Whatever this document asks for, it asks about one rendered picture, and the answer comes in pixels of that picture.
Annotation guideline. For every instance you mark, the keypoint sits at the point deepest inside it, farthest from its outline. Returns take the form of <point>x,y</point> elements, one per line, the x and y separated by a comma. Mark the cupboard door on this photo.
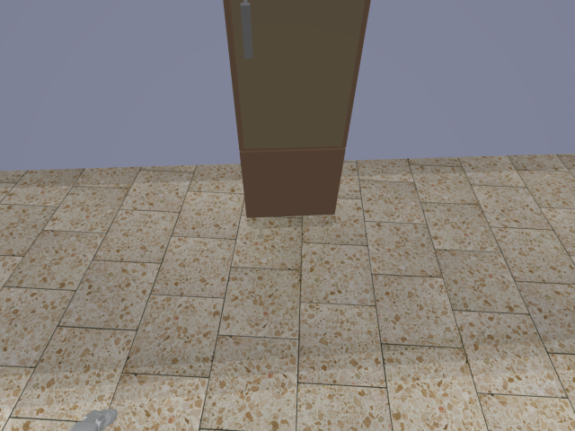
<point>295,91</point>

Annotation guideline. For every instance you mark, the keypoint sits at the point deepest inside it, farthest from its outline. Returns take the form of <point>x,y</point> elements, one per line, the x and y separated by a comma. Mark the left robot hand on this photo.
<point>96,420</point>

